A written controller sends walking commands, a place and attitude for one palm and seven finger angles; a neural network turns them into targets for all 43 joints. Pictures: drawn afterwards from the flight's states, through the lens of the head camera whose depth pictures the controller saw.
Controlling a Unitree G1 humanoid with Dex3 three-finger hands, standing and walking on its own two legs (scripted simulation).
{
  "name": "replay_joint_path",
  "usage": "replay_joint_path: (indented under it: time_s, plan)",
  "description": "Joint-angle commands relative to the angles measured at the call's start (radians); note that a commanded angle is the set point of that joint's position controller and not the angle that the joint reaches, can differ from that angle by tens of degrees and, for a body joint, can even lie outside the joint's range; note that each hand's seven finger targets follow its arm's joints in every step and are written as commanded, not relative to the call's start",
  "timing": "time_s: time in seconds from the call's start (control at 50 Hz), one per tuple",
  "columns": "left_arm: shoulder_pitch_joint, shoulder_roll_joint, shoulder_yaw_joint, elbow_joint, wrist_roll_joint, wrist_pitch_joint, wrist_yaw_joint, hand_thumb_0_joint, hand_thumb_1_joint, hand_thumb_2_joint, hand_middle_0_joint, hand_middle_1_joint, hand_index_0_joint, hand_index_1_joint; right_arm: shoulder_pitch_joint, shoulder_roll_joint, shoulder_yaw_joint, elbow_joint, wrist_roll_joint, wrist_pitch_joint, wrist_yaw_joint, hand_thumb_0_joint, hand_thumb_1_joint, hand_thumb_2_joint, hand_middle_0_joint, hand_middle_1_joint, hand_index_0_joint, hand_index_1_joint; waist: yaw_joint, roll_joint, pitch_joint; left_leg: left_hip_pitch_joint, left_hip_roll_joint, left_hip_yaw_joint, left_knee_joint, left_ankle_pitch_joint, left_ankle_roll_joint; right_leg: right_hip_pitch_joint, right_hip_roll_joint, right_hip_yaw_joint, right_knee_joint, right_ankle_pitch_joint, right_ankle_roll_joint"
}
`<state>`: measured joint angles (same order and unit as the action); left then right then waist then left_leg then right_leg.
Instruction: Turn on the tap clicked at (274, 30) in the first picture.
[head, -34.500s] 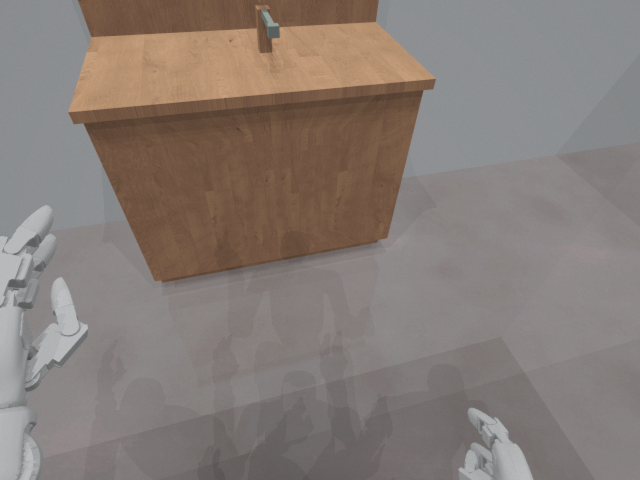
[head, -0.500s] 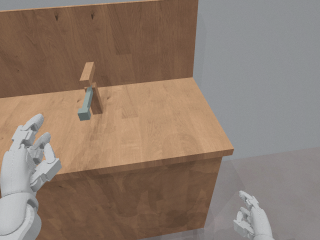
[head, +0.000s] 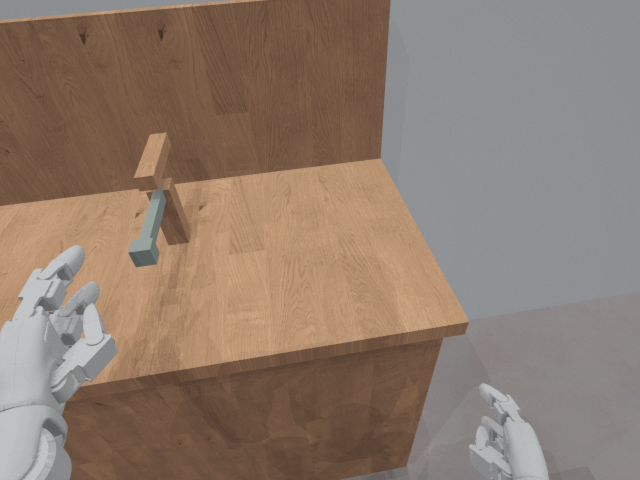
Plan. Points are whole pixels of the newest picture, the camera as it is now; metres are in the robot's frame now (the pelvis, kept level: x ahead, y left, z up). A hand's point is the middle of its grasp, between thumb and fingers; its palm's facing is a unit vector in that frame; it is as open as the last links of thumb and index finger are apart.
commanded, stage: reach beside the lever's end, fingers flat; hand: left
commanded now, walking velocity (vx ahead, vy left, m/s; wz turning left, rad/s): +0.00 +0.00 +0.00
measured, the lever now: (144, 252) +0.34 +0.30 +0.13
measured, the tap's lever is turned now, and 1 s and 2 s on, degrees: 0 0 0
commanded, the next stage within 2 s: none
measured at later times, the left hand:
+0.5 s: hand (103, 317) +0.21 +0.26 +0.16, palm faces +0.51 -0.85 -0.12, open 7.4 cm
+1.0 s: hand (101, 295) +0.25 +0.29 +0.15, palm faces +0.53 -0.84 -0.11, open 7.6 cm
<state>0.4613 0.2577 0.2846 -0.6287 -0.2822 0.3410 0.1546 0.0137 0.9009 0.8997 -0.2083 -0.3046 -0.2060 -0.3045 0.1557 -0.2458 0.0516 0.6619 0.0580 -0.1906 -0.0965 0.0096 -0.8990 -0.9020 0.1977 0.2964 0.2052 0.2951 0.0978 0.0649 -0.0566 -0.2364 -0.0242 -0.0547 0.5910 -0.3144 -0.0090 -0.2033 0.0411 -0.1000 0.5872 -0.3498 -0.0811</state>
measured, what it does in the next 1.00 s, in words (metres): stands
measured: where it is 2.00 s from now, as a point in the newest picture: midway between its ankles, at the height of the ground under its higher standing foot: outside the picture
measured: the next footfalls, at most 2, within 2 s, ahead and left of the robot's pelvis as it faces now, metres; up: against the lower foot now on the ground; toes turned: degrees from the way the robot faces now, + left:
none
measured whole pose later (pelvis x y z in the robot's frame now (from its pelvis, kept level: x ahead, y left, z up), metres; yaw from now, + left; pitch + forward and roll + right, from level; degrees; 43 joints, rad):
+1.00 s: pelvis -0.01 +0.01 +0.00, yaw -1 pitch -1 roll +0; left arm 0.09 0.30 0.36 -0.15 -0.24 0.23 0.17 0.01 0.90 0.90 -0.18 -0.23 -0.18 -0.23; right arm 0.15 -0.24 0.05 0.70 0.05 -0.16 -0.12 0.01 -0.90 -0.90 0.20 0.30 0.21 0.30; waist 0.06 0.05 -0.03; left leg -0.26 -0.02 -0.04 0.56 -0.27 0.00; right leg -0.23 0.04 -0.09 0.54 -0.30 -0.07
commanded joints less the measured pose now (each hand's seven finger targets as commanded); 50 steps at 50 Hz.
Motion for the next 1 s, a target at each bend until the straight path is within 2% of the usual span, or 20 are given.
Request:
replay_joint_path:
  time_s: [0.0, 0.06, 0.08, 0.16, 0.18, 0.26, 0.28, 0.36, 0.38, 0.42, 0.48, 0.56, 0.58, 0.62, 0.66, 0.76, 0.78, 0.86, 0.88, 0.98]
  plan:
    - [-0.125, 0.153, 0.114, -0.217, 0.023, -0.114, 0.023, 0.0, 0.9, 0.9, -0.2, -0.3, -0.2, -0.3, -0.143, -0.093, -0.037, -0.17, 0.002, -0.065, -0.006, 0.0, -0.9, -0.9, 0.2, 0.3, 0.2, 0.3, -0.001, -0.022, -0.08, 0.054, 0.013, 0.003, -0.037, 0.34, 0.029, -0.016, -0.065, 0.05, -0.09, 0.393, 0.066]
    - [-0.154, 0.171, 0.136, -0.157, 0.015, -0.133, 0.021, 0.0, 0.9, 0.9, -0.2, -0.3, -0.2, -0.3, -0.136, -0.099, -0.042, -0.158, 0.0, -0.068, -0.012, 0.0, -0.9, -0.9, 0.2, 0.3, 0.2, 0.3, -0.009, -0.057, -0.078, 0.037, 0.011, 0.004, -0.035, 0.294, 0.037, -0.015, -0.066, 0.066, -0.108, 0.364, 0.072]
    - [-0.168, 0.183, 0.148, -0.15, 0.019, -0.135, 0.02, 0.0, 0.9, 0.9, -0.2, -0.3, -0.2, -0.3, -0.154, -0.096, -0.04, -0.151, 0.005, -0.068, -0.014, 0.0, -0.9, -0.9, 0.2, 0.3, 0.2, 0.3, -0.006, -0.01, -0.069, 0.043, 0.009, 0.005, -0.04, 0.275, 0.036, -0.024, -0.064, 0.068, -0.117, 0.331, 0.067]
    - [-0.267, 0.176, 0.12, -0.071, 0.009, -0.133, 0.009, 0.0, 0.9, 0.9, -0.2, -0.3, -0.2, -0.3, -0.154, -0.101, -0.037, -0.144, 0.008, -0.076, -0.028, 0.0, -0.9, -0.9, 0.2, 0.3, 0.2, 0.3, -0.023, -0.053, -0.035, 0.012, 0.006, -0.003, -0.054, 0.174, 0.043, -0.05, -0.066, 0.085, -0.155, 0.197, 0.074]
    - [-0.296, 0.18, 0.116, -0.071, 0.017, -0.134, 0.007, 0.0, 0.9, 0.9, -0.2, -0.3, -0.2, -0.3, -0.174, -0.097, -0.034, -0.136, 0.013, -0.078, -0.031, 0.0, -0.9, -0.9, 0.2, 0.3, 0.2, 0.3, -0.023, -0.001, -0.03, 0.027, 0.005, -0.004, -0.062, 0.16, 0.041, -0.056, -0.064, 0.085, -0.161, 0.168, 0.069]
    - [-0.364, 0.183, 0.091, -0.025, 0.021, -0.129, 0.009, 0.0, 0.9, 0.9, -0.197, -0.29, -0.197, -0.29, -0.179, -0.1, -0.034, -0.135, 0.009, -0.086, -0.037, 0.0, -0.9, -0.9, 0.2, 0.3, 0.2, 0.3, -0.026, -0.043, -0.032, 0.006, 0.003, -0.009, -0.067, 0.112, 0.044, -0.058, -0.071, 0.102, -0.183, 0.09, 0.074]
    - [-0.365, 0.21, 0.127, -0.011, 0.024, -0.125, 0.016, 0.0, 0.9, 0.9, -0.196, -0.288, -0.196, -0.288, -0.19, -0.097, -0.032, -0.13, 0.011, -0.086, -0.037, 0.0, -0.9, -0.9, 0.2, 0.3, 0.2, 0.3, -0.016, -0.009, -0.037, 0.012, 0.002, -0.01, -0.076, 0.102, 0.041, -0.052, -0.068, 0.104, -0.188, 0.073, 0.07]
    - [-0.422, 0.231, 0.146, 0.053, 0.022, -0.108, 0.041, 0.0, 0.9, 0.9, -0.192, -0.278, -0.192, -0.278, -0.203, -0.094, -0.035, -0.126, 0.008, -0.067, -0.039, 0.0, -0.9, -0.9, 0.2, 0.3, 0.2, 0.3, -0.018, -0.066, -0.044, -0.034, 0.005, -0.005, -0.064, 0.07, 0.039, -0.042, -0.085, 0.147, -0.218, -0.014, 0.081]
    - [-0.433, 0.263, 0.185, 0.078, 0.025, -0.105, 0.05, 0.0, 0.9, 0.9, -0.192, -0.275, -0.192, -0.275, -0.21, -0.094, -0.035, -0.114, 0.009, -0.06, -0.039, 0.0, -0.9, -0.9, 0.2, 0.3, 0.2, 0.3, -0.012, -0.039, -0.038, -0.03, 0.004, -0.005, -0.067, 0.067, 0.037, -0.039, -0.082, 0.148, -0.225, -0.029, 0.076]
    - [-0.47, 0.256, 0.171, 0.105, 0.024, -0.098, 0.058, 0.0, 0.9, 0.9, -0.19, -0.27, -0.19, -0.27, -0.219, -0.092, -0.036, -0.118, 0.011, -0.048, -0.039, 0.0, -0.9, -0.9, 0.2, 0.3, 0.2, 0.3, -0.016, -0.027, -0.036, -0.041, 0.006, -0.004, -0.065, 0.06, 0.035, -0.042, -0.089, 0.159, -0.228, -0.046, 0.078]
    - [-0.493, 0.259, 0.17, 0.118, 0.039, -0.107, 0.06, 0.0, 0.9, 0.9, -0.187, -0.263, -0.187, -0.263, -0.215, -0.095, -0.035, -0.114, 0.009, -0.042, -0.035, 0.0, -0.9, -0.9, 0.2, 0.3, 0.2, 0.3, -0.016, 0.028, -0.057, -0.016, 0.005, -0.003, -0.074, 0.091, 0.037, -0.038, -0.078, 0.133, -0.205, 0.021, 0.067]
    - [-0.485, 0.233, 0.138, 0.12, 0.034, -0.137, 0.033, 0.0, 0.9, 0.9, -0.184, -0.252, -0.184, -0.252, -0.184, -0.104, -0.039, -0.128, 0.004, -0.049, -0.036, 0.0, -0.9, -0.9, 0.2, 0.3, 0.2, 0.3, -0.026, -0.026, -0.108, 0.004, 0.004, 0.004, -0.072, 0.155, 0.042, -0.016, -0.066, 0.114, -0.169, 0.156, 0.073]
    - [-0.485, 0.238, 0.146, 0.145, 0.038, -0.144, 0.028, 0.0, 0.9, 0.9, -0.183, -0.25, -0.183, -0.25, -0.184, -0.104, -0.037, -0.118, 0.007, -0.05, -0.036, 0.0, -0.9, -0.9, 0.2, 0.3, 0.2, 0.3, -0.024, 0.001, -0.093, 0.011, 0.003, 0.002, -0.08, 0.151, 0.041, -0.024, -0.059, 0.104, -0.167, 0.154, 0.067]
    - [-0.504, 0.21, 0.117, 0.16, 0.035, -0.159, 0.019, 0.0, 0.9, 0.9, -0.182, -0.245, -0.182, -0.245, -0.171, -0.107, -0.039, -0.123, 0.007, -0.055, -0.038, 0.0, -0.9, -0.9, 0.2, 0.3, 0.2, 0.3, -0.035, -0.051, -0.078, 0.014, 0.005, -0.001, -0.087, 0.146, 0.043, -0.039, -0.053, 0.091, -0.164, 0.155, 0.069]
    - [-0.527, 0.218, 0.122, 0.168, 0.032, -0.167, 0.018, 0.0, 0.9, 0.9, -0.18, -0.24, -0.18, -0.24, -0.164, -0.113, -0.041, -0.123, 0.005, -0.059, -0.039, 0.0, -0.9, -0.9, 0.2, 0.3, 0.2, 0.3, -0.035, -0.056, -0.078, 0.014, 0.003, -0.004, -0.09, 0.142, 0.044, -0.041, -0.053, 0.089, -0.163, 0.156, 0.069]
    - [-0.561, 0.25, 0.149, 0.186, 0.051, -0.171, 0.036, 0.0, 0.9, 0.9, -0.176, -0.228, -0.176, -0.228, -0.156, -0.112, -0.045, -0.123, 0.0, -0.046, -0.038, 0.0, -0.9, -0.9, 0.2, 0.3, 0.2, 0.3, -0.032, -0.031, -0.114, 0.028, -0.001, 0.006, -0.091, 0.188, 0.041, -0.017, -0.053, 0.087, -0.151, 0.21, 0.067]
    - [-0.566, 0.273, 0.174, 0.194, 0.059, -0.173, 0.04, 0.0, 0.9, 0.9, -0.175, -0.225, -0.175, -0.225, -0.159, -0.111, -0.044, -0.114, 0.0, -0.04, -0.038, 0.0, -0.9, -0.9, 0.2, 0.3, 0.2, 0.3, -0.025, 0.004, -0.11, 0.03, -0.002, 0.002, -0.096, 0.193, 0.037, -0.014, -0.052, 0.082, -0.148, 0.211, 0.061]
    - [-0.576, 0.272, 0.176, 0.216, 0.054, -0.184, 0.032, 0.0, 0.9, 0.9, -0.172, -0.215, -0.172, -0.215, -0.144, -0.112, -0.048, -0.122, -0.004, -0.028, -0.036, 0.0, -0.9, -0.9, 0.2, 0.3, 0.2, 0.3, -0.032, -0.016, -0.146, 0.038, 0.0, 0.01, -0.087, 0.243, 0.036, 0.007, -0.051, 0.083, -0.138, 0.283, 0.062]
    - [-0.567, 0.28, 0.191, 0.229, 0.058, -0.188, 0.031, 0.0, 0.9, 0.9, -0.171, -0.212, -0.171, -0.212, -0.151, -0.11, -0.047, -0.114, -0.004, -0.025, -0.035, 0.0, -0.9, -0.9, 0.2, 0.3, 0.2, 0.3, -0.027, 0.011, -0.145, 0.045, 0.0, 0.006, -0.09, 0.252, 0.034, 0.009, -0.049, 0.078, -0.135, 0.288, 0.057]
    - [-0.611, 0.244, 0.147, 0.292, 0.052, -0.199, 0.001, 0.0, 0.9, 0.9, -0.167, -0.2, -0.167, -0.2, -0.139, -0.117, -0.046, -0.111, 0.002, -0.026, -0.036, 0.0, -0.9, -0.9, 0.2, 0.3, 0.2, 0.3, -0.045, -0.003, -0.108, 0.043, 0.002, 0.002, -0.095, 0.243, 0.034, -0.023, -0.042, 0.071, -0.139, 0.278, 0.055]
